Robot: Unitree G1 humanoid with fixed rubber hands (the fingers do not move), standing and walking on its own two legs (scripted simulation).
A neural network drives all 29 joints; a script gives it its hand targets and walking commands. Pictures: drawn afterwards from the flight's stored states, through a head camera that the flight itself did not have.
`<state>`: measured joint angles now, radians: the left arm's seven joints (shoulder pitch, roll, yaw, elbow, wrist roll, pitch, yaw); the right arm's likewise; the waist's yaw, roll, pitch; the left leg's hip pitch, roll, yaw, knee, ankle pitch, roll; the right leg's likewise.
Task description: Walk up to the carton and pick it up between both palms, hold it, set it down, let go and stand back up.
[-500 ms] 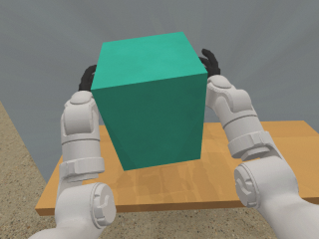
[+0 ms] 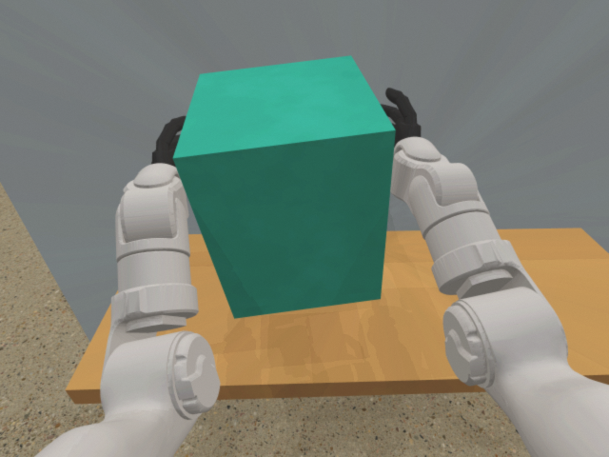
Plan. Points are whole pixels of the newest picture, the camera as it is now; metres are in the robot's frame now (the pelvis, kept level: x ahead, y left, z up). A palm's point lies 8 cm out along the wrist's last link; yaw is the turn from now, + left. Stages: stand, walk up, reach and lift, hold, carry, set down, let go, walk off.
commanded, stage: hold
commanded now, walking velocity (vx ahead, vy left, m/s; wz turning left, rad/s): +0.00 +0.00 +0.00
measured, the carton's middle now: (292, 188) +0.39 -0.01 +0.23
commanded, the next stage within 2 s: none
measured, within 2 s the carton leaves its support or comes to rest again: neither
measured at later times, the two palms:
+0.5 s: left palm (161, 181) +0.38 +0.16 +0.26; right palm (395, 150) +0.38 -0.13 +0.29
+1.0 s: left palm (169, 178) +0.38 +0.15 +0.26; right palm (403, 150) +0.38 -0.14 +0.28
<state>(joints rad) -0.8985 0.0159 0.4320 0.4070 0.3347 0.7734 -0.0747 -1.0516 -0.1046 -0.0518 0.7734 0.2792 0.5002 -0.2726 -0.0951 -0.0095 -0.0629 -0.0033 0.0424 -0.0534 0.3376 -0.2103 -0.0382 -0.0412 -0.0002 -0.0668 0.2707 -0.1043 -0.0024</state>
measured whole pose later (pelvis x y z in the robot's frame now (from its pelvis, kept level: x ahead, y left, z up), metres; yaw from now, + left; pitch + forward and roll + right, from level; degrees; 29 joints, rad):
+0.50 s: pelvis +0.01 +0.01 +0.00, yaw +0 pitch -8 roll -1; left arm -0.84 0.00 0.41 0.32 0.34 0.80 -0.08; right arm -1.01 -0.11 -0.02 0.71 0.32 0.52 -0.29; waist -0.11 -0.02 -0.06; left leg 0.02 0.04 -0.05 0.36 -0.24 -0.03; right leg -0.01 -0.01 -0.06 0.26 -0.11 0.01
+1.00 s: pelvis +0.00 +0.00 +0.00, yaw +0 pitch -8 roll -1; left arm -0.87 0.00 0.42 0.36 0.34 0.79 -0.07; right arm -1.03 -0.11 -0.02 0.73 0.31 0.51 -0.28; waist -0.10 0.00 -0.05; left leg 0.02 0.05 -0.05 0.34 -0.22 -0.04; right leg -0.01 0.00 -0.07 0.26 -0.11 0.00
